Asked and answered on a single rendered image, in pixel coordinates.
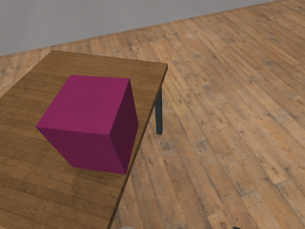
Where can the carton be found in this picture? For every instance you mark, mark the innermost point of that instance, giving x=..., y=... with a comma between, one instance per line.
x=92, y=123

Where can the table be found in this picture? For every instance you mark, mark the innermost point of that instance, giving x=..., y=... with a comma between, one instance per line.
x=39, y=189

